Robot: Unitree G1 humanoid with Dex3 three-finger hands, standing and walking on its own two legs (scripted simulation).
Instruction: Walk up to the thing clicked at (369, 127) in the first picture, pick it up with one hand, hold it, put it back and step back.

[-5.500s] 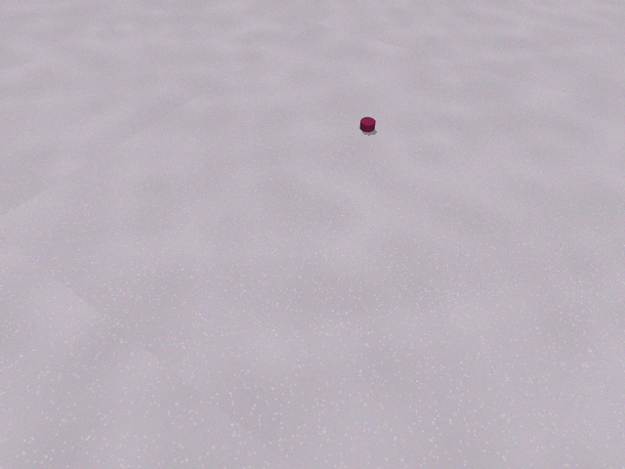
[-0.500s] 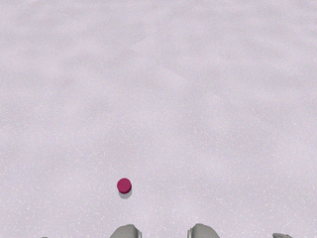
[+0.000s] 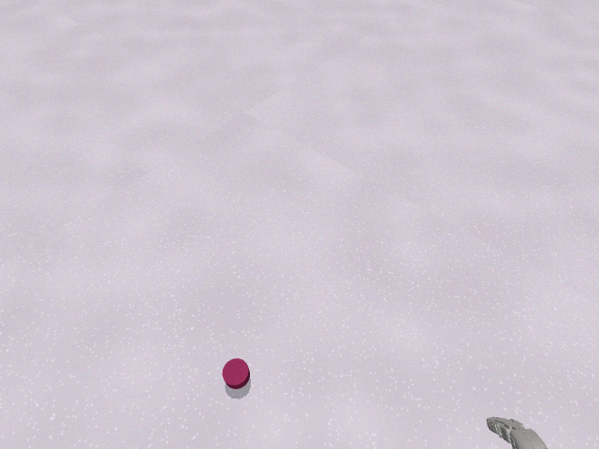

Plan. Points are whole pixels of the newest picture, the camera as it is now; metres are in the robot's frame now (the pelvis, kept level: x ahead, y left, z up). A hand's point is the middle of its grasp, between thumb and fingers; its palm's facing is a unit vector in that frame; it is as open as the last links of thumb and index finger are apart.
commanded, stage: walk up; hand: left
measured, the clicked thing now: (236, 373) +0.43 +0.22 -0.74
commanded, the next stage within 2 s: stand in 0.82 s
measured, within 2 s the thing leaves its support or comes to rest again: neither
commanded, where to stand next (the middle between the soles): +0.04 +0.00 m, yaw -2 degrees
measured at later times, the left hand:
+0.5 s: hand out of the picture +0.11 +0.25 -0.14, palm faces -0.08 -0.93 -0.37, open 7.4 cm
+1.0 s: hand out of the picture +0.11 +0.25 -0.14, palm faces -0.07 -0.94 -0.35, open 7.4 cm
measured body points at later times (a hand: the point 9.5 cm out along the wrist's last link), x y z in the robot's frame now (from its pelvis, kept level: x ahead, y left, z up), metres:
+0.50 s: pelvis +0.01 +0.00 +0.01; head +0.02 +0.00 +0.46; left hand +0.12 +0.30 -0.11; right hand +0.07 -0.31 -0.12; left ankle +0.02 +0.13 -0.73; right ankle +0.02 -0.16 -0.73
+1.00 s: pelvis +0.02 +0.00 +0.01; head +0.03 +0.00 +0.46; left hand +0.12 +0.30 -0.12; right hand +0.10 -0.31 -0.12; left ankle +0.02 +0.13 -0.73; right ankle +0.02 -0.16 -0.73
